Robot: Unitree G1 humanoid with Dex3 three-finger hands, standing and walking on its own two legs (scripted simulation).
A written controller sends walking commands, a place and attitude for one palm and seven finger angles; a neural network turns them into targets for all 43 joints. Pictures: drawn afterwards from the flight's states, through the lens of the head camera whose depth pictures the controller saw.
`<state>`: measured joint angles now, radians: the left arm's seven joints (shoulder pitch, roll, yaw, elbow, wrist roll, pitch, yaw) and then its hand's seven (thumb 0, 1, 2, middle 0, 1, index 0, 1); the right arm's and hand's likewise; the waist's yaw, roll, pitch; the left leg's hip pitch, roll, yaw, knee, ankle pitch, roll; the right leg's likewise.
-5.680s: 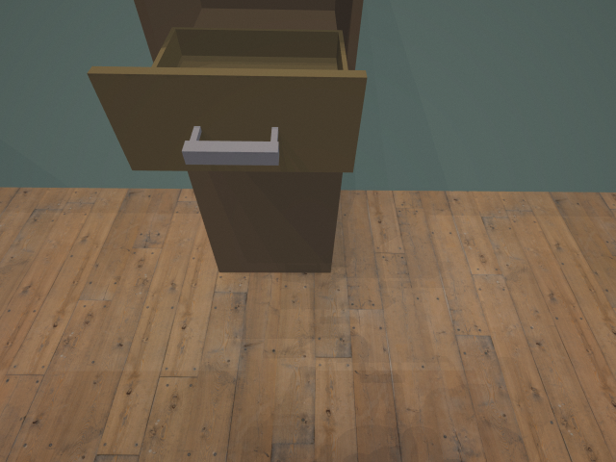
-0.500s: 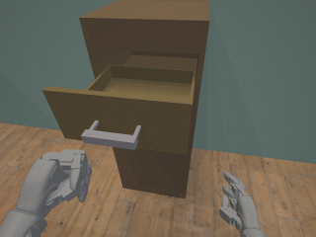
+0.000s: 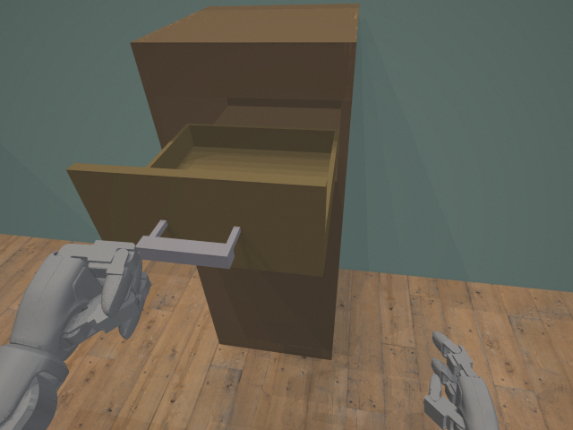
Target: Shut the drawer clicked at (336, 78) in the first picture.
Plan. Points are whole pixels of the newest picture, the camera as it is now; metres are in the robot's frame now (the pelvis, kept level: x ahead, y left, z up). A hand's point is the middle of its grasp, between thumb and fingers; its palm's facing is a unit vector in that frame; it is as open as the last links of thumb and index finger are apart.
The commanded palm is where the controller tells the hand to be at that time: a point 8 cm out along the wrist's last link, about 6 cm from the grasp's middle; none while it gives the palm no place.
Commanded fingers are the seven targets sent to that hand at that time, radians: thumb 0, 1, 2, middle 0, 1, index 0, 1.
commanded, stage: raise the hand and make a fist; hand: left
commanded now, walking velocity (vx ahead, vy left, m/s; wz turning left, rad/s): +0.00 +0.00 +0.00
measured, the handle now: (191, 240) +0.34 +0.19 +0.13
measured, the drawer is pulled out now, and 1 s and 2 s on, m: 0.30 0.30 0.29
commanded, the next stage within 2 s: bring the fist close to the handle in 0.06 s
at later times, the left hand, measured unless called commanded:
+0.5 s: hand (148, 301) +0.19 +0.18 +0.18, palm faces -0.01 -0.99 -0.13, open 3.2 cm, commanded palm +0.15 +0.22 +0.19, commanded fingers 0.00 0.90 0.90 -1.40 -1.60 -1.40 -1.60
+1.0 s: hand (180, 303) +0.22 +0.16 +0.14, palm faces -0.01 -1.00 -0.08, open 3.2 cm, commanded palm +0.19 +0.22 +0.14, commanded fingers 0.00 0.90 0.90 -1.40 -1.60 -1.40 -1.60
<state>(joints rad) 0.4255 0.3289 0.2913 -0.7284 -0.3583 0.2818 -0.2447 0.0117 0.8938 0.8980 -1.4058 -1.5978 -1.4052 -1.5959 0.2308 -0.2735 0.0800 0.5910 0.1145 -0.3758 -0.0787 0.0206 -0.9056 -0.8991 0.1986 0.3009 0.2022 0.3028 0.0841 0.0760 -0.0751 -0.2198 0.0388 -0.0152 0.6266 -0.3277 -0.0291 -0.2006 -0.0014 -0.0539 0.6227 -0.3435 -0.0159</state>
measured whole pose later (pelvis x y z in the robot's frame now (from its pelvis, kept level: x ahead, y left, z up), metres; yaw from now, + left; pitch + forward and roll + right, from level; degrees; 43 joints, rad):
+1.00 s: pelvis +0.02 +0.01 +0.00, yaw +0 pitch +0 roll +0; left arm 0.45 0.21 0.11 -0.48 -0.25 0.06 -0.17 0.01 0.90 0.90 -1.40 -1.60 -1.40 -1.60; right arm 0.25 -0.24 0.05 0.60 0.06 -0.31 -0.05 0.02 -0.91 -0.90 0.20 0.30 0.20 0.30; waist 0.03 0.06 -0.07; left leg -0.30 0.02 -0.01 0.67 -0.37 -0.01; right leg -0.28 -0.03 -0.05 0.67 -0.39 0.00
